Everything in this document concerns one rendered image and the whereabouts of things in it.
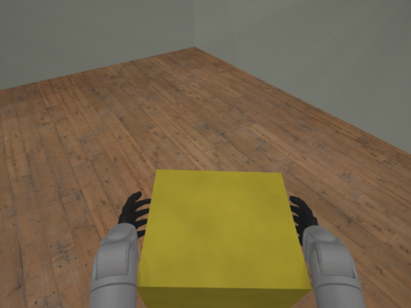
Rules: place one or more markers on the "carton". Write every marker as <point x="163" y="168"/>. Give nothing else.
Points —
<point x="220" y="239"/>

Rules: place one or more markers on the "left robot forearm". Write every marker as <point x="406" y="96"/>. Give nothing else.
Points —
<point x="114" y="269"/>

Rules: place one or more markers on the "robot right hand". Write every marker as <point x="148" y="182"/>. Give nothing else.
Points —
<point x="305" y="216"/>

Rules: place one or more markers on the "robot left hand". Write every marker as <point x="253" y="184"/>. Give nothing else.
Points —
<point x="129" y="215"/>

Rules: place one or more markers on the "right robot forearm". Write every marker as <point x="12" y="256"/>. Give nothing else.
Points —
<point x="333" y="272"/>

